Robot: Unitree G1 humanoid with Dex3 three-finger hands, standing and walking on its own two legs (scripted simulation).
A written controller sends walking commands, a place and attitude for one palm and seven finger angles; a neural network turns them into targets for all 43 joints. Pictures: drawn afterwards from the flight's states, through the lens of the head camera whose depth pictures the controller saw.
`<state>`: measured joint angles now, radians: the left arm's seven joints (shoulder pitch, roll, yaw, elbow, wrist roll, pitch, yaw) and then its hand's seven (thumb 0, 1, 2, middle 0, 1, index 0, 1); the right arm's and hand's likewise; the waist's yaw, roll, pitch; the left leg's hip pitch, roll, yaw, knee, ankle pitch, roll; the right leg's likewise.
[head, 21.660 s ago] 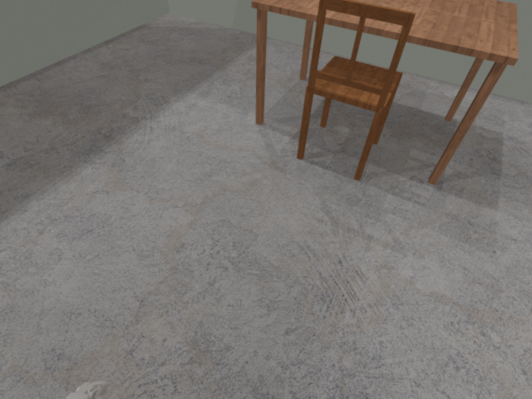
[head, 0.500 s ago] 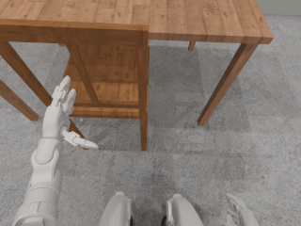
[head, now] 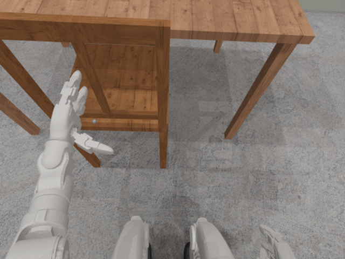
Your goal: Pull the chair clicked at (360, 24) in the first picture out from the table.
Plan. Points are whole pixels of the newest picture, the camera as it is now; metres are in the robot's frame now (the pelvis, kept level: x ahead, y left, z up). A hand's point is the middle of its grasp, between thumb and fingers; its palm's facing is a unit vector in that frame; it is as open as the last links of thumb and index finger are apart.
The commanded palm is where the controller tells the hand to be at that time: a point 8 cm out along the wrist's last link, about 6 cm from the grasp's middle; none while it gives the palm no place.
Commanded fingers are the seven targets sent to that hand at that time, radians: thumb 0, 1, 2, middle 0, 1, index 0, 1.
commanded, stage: push the fingers through the gap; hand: left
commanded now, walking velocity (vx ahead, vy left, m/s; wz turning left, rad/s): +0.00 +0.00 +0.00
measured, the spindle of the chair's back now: (94, 83) +0.53 +0.20 +0.02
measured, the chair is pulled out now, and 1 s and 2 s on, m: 0.00 0.00 0.00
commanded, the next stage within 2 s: hook a spindle and tug to test in 1.28 s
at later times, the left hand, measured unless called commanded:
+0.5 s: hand (98, 105) +0.46 +0.18 +0.03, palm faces -0.02 -1.00 -0.05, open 16.9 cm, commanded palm +0.44 +0.23 +0.03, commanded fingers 0.00 -0.50 0.30 -0.06 -0.08 -0.06 -0.08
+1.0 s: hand (103, 89) +0.51 +0.17 +0.03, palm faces -0.02 -1.00 -0.05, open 16.9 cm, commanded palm +0.47 +0.22 +0.03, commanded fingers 0.00 -0.50 0.30 -0.06 -0.08 -0.06 -0.08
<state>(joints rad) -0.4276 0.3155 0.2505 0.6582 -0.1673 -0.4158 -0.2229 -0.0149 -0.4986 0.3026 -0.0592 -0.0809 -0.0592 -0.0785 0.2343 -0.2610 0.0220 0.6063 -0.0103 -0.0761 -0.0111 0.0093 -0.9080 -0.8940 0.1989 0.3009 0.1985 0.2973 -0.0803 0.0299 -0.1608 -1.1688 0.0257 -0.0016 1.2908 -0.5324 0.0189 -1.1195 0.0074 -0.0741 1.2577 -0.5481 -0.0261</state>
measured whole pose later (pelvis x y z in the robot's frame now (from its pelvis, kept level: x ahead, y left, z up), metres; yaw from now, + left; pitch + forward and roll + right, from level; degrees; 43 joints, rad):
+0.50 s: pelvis +0.00 +0.00 +0.00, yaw -1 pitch +26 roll -3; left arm -0.61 0.36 0.32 0.86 -0.13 -0.44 -0.22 -0.01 -0.50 0.30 -0.06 -0.08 -0.06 -0.08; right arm 0.28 -0.27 0.02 0.63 -0.02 -0.04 0.00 0.01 -0.91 -0.89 0.20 0.30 0.20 0.30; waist -0.12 0.03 -0.16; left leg -1.21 0.03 0.01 1.30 -0.53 0.02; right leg -1.17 0.01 -0.07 1.26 -0.54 -0.02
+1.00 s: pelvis +0.00 +0.00 -0.01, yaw -2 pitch +28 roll -3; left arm -0.80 0.44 0.38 1.03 -0.08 -0.45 -0.22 -0.01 -0.50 0.30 -0.06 -0.08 -0.06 -0.08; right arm 0.30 -0.26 0.03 0.63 -0.04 0.03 0.02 0.01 -0.91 -0.89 0.20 0.30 0.20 0.30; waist -0.16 0.04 -0.15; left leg -1.28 0.04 0.00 1.33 -0.54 0.03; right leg -1.23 0.02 -0.07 1.28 -0.54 -0.02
